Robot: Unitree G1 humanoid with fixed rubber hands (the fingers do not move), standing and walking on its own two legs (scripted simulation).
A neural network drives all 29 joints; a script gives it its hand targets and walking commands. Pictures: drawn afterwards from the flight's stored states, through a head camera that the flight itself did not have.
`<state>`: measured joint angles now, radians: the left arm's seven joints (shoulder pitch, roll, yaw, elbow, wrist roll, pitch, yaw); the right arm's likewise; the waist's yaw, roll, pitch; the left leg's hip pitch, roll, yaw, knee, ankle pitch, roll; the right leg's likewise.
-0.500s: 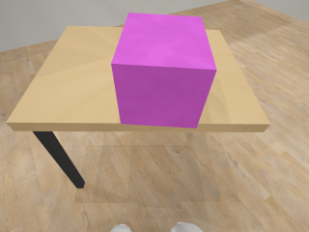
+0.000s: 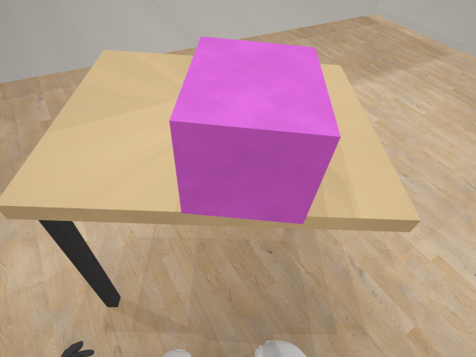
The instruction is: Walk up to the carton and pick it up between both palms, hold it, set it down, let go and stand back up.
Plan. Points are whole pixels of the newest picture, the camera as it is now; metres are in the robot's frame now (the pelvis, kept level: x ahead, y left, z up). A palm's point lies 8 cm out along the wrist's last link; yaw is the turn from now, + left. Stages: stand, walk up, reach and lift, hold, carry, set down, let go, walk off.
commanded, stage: walk up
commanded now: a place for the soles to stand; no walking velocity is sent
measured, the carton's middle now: (250, 127) +0.54 -0.03 +0.10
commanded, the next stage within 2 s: none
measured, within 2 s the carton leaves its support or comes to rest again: neither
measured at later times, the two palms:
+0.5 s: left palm out of the picture +0.01 +0.30 -0.10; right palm out of the picture +0.09 -0.29 -0.11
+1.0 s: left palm out of the picture +0.06 +0.29 -0.12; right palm out of the picture +0.09 -0.31 -0.09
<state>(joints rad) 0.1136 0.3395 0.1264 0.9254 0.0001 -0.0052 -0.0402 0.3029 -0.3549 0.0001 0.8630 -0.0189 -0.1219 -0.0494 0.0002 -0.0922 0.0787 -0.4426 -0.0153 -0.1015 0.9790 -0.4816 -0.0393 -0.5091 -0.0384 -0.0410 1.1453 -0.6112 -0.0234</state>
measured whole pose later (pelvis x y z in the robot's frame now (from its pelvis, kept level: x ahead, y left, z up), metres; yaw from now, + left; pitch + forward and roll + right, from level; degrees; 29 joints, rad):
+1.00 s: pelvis +0.02 -0.01 +0.01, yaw +3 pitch -4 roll +0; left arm 0.25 0.34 0.09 0.95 0.00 0.00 -0.02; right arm 0.31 -0.35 0.00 0.86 -0.03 -0.07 -0.05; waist 0.00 -0.04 0.09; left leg -0.46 -0.03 -0.09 0.95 -0.41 -0.02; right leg -0.40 -0.02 -0.02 0.97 -0.50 -0.01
